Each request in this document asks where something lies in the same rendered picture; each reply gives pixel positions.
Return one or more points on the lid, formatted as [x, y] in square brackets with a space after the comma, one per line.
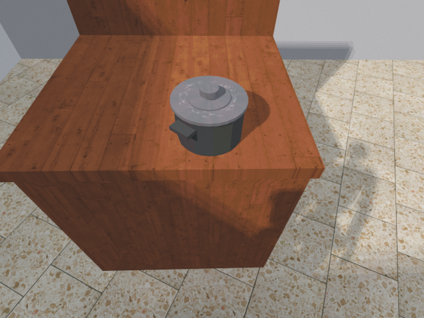
[228, 106]

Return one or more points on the pot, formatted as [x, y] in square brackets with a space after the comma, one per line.
[208, 141]

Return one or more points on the table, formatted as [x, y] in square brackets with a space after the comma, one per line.
[95, 153]

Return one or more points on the knob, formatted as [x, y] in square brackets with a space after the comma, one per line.
[209, 90]

